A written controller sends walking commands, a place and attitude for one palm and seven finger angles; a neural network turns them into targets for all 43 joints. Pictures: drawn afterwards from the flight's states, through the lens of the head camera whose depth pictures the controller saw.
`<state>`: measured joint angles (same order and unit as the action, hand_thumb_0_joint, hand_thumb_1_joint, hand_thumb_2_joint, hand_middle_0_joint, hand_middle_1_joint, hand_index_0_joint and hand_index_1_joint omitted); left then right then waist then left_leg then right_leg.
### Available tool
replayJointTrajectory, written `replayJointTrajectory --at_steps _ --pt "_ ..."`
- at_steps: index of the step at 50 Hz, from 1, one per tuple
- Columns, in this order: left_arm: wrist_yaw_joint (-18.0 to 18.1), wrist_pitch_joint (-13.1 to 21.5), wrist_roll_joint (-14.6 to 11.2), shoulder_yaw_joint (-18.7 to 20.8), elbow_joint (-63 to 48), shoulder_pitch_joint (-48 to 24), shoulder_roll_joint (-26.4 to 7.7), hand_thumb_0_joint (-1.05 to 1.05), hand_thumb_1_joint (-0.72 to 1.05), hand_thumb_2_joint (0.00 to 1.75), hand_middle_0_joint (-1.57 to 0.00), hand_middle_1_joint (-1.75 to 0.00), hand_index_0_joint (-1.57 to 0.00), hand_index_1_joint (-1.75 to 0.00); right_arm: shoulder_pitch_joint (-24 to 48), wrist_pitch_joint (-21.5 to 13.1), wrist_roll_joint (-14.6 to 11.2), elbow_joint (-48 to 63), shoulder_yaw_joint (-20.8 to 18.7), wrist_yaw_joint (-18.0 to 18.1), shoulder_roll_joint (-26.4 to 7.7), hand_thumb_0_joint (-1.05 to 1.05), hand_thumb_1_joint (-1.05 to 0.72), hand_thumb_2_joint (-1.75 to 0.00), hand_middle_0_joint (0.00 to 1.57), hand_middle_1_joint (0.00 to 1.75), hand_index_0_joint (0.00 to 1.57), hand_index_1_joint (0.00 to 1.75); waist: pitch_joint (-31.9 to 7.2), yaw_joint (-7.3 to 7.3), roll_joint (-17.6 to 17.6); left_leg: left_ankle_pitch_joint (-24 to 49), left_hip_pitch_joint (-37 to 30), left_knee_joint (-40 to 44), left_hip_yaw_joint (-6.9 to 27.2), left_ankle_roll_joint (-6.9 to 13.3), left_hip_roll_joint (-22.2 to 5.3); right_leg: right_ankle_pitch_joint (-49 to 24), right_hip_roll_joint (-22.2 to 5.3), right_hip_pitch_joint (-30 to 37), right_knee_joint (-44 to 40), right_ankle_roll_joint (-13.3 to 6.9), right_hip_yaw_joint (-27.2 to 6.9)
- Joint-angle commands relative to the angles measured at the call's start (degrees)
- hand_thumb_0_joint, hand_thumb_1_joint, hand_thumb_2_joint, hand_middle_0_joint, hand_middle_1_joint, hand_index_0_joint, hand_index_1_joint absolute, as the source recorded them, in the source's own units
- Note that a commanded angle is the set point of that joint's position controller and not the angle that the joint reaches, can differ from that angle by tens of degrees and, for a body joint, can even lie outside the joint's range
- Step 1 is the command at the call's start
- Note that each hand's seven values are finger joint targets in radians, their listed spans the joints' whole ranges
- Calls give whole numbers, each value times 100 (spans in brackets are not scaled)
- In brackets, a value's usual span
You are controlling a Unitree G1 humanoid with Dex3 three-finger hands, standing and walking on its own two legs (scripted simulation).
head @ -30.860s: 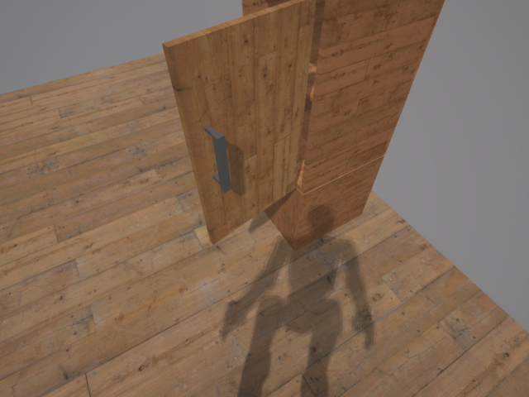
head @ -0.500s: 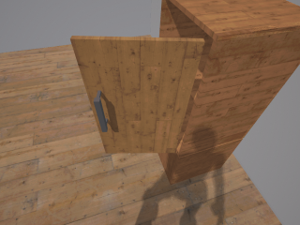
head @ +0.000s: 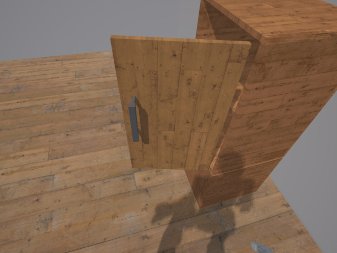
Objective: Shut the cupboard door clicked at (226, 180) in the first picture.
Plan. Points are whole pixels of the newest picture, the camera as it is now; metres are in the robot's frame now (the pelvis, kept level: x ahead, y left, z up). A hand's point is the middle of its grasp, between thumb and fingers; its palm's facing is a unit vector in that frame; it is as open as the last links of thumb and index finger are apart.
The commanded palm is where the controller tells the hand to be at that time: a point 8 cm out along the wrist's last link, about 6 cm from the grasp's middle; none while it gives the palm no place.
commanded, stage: look again from close up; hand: left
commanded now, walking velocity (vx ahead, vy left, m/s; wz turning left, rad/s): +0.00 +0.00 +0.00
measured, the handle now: (134, 119) +0.50 +0.15 +0.00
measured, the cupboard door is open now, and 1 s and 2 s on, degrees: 73 73 73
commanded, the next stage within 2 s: shuffle to correct the standing spot in 0.08 s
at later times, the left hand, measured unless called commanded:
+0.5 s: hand out of the picture -0.09 +0.17 -0.16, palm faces +0.02 -0.98 -0.18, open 7.4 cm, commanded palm none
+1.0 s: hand out of the picture -0.01 +0.12 -0.18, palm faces +0.10 -0.99 -0.12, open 7.4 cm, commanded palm none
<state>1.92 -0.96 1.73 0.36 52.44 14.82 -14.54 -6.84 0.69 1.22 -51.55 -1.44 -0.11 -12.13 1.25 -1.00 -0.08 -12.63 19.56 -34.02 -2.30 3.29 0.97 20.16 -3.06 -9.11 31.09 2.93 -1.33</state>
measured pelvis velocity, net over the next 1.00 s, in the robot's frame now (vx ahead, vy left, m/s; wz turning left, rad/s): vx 0.05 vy -0.03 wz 0.05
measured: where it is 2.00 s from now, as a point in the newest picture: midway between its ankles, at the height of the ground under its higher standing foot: outside the picture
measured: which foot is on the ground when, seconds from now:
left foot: down 0.00-1.00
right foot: down 0.00-0.98, up 1.00-1.00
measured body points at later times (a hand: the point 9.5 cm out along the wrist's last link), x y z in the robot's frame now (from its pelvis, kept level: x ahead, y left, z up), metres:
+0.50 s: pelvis -0.01 -0.01 +0.01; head -0.01 +0.00 +0.46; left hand -0.09 +0.22 -0.15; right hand -0.01 -0.25 -0.14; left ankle +0.06 +0.08 -0.72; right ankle -0.03 -0.17 -0.73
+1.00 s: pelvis +0.05 -0.03 -0.01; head +0.07 -0.01 +0.44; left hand -0.01 +0.17 -0.17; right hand +0.11 -0.27 -0.15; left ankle +0.08 +0.07 -0.73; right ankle -0.03 -0.16 -0.72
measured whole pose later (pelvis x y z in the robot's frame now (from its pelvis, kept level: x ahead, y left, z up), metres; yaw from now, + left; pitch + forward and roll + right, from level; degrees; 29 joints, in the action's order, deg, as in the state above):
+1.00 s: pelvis +0.05 -0.03 -0.01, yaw +3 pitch +0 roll -1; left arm 1.1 0.0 1.5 1.2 61.3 24.3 -6.6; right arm -14.0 -1.5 1.6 -58.4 -3.3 1.4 -9.2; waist 1.9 0.0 1.7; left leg -15.6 20.4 -36.3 -7.1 2.8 -2.4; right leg 26.7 -2.3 -10.2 38.6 0.6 3.9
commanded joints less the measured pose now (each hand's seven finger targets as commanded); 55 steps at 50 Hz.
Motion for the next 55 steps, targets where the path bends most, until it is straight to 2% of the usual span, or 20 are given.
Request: replayJointTrajectory --at_steps 1,9,12,17,27,29,33,34,36,37,38,39,42,46,47,48,49,50,52,55 --pt "3 88 17 192 -217 333 -877 0 90 90 -20 -30 -20 -30 17 -80 -17 304 -279 28 -1184 0 -90 -90 20 30 20 30 130 70 -269 -1301 -252 1572 1039 -76 -672 36 -52 -667 -589 -411 -60" --pt "-30 142 -1 174 65 449 -1045 0 90 90 -20 -30 -20 -30 -37 -113 -49 -1 -260 14 -1344 0 -90 -90 20 30 20 30 3 67 -147 -1176 -474 1704 1022 -111 -662 34 -182 -569 -923 -458 -174" --pt "-17 46 -14 33 406 901 -488 0 90 90 -20 -30 -20 -30 -330 -15 -32 -285 -127 11 -864 0 -90 -90 20 30 20 30 26 73 -209 -1914 -389 1994 1091 -207 -693 563 -48 -499 -897 -325 86" --pt "-62 -31 -10 52 702 1441 -379 0 90 90 -20 -30 -20 -30 -449 82 -18 -511 -155 81 -874 0 -90 -90 20 30 20 30 283 -33 -216 -2243 -99 2052 965 -233 -669 660 71 -373 -911 -411 216" --pt "-59 34 -72 129 796 1421 -138 0 90 90 -20 -30 -20 -30 -999 -34 -38 -785 -159 163 -295 0 -90 -90 20 30 20 30 552 196 385 -1362 -285 596 323 -217 -395 1169 -276 -1062 -1249 -742 -514" --pt "-56 28 -47 131 746 1338 -47 0 90 90 -20 -30 -20 -30 -1201 -51 -26 -816 -191 167 -333 0 -90 -90 20 30 20 30 651 269 73 -1892 -279 904 641 -147 -543 1362 -124 -1335 -891 -666 -305" --pt "-88 18 25 144 735 1603 276 0 90 90 -20 -30 -20 -30 -1380 -63 17 -816 -343 205 -692 0 -90 -90 20 30 20 30 791 154 -871 -3241 235 2242 2039 314 -1373 697 366 -1166 429 -430 572" --pt "-99 -1 31 155 751 1705 365 0 90 90 -20 -30 -20 -30 -1295 -68 21 -782 -372 213 -747 0 -90 -90 20 30 20 30 717 66 -982 -3318 536 2426 2144 378 -1457 540 369 -839 615 -432 678" --pt "-119 10 11 199 868 2114 442 0 90 90 -20 -30 -20 -30 -997 -61 18 -716 -372 217 -645 0 -90 -90 20 30 20 30 476 -188 -757 -2838 981 2037 1558 214 -1151 344 316 58 -164 -493 680" --pt "-104 36 13 238 913 2340 283 0 90 90 -20 -30 -20 -30 -885 -42 2 -680 -346 208 -423 0 -90 -90 20 30 20 30 527 -334 -152 -2486 1467 1206 1019 6 -697 622 45 479 -892 -626 227" --pt "-33 75 14 309 942 2422 31 0 90 90 -20 -30 -20 -30 -705 -42 -30 -548 -271 179 -28 0 -90 -90 20 30 20 30 694 -391 1133 -1814 2096 -232 217 -214 -88 1651 -781 531 -1775 -1033 -1161" --pt "42 145 -16 333 878 2193 -122 0 90 90 -20 -30 -20 -30 -460 -79 -30 -383 -244 140 130 0 -90 -90 20 30 20 30 921 -347 1765 -1343 2160 -1407 -220 -229 -101 1730 -1586 200 -2415 -1379 -2032" --pt "71 285 31 278 765 1484 68 0 90 90 -20 -30 -20 -30 -553 -140 -48 -387 -244 60 258 0 -90 -90 20 30 20 30 772 88 551 -1263 1695 -1988 -149 -189 -400 -864 -1413 91 -1731 -1484 -977" --pt "4 189 -20 233 770 1227 27 0 90 90 -20 -30 -20 -30 -1155 -242 -11 -610 -167 104 254 0 -90 -90 20 30 20 30 335 295 880 -146 -420 290 -769 -202 -147 -2014 -678 -322 -655 -946 106" --pt "-35 154 -35 208 728 1215 105 0 90 90 -20 -30 -20 -30 -1618 -273 -2 -775 -229 145 -5 0 -90 -90 20 30 20 30 77 454 427 152 -1380 591 -414 -115 -377 -1928 -459 -805 153 -775 319" --pt "-77 149 -49 184 609 1298 322 0 90 90 -20 -30 -20 -30 -2114 -304 55 -865 -350 208 -568 0 -90 -90 20 30 20 30 -294 575 -796 768 -2378 1037 1237 318 -1571 -817 -20 -1851 1342 -422 580" --pt "-76 177 -43 125 378 1031 396 0 90 90 -20 -30 -20 -30 -2415 -265 59 -877 -407 256 -953 0 -90 -90 20 30 20 30 -271 659 -1492 1897 -2402 1657 2407 920 -2644 1292 210 -2430 2493 -268 647" --pt "-49 134 6 166 317 735 318 0 90 90 -20 -30 -20 -30 -2140 -228 58 -873 -349 285 -861 0 -90 -90 20 30 20 30 -1 572 -978 2102 -1697 1670 2189 1027 -2629 1388 22 -2352 2964 -320 236" --pt "-30 79 -58 169 384 610 390 0 90 90 -20 -30 -20 -30 -1221 -231 44 -682 -185 305 -471 0 -90 -90 20 30 20 30 299 234 -1078 2606 -673 1587 1405 862 -2256 974 -314 -1798 2515 -251 -5" --pt "-45 53 -90 135 692 1198 528 0 90 90 -20 -30 -20 -30 -541 -184 5 -584 -138 291 -483 0 -90 -90 20 30 20 30 -329 -125 -636 2497 -484 1000 371 440 -1550 -319 -82 -286 441 -179 463"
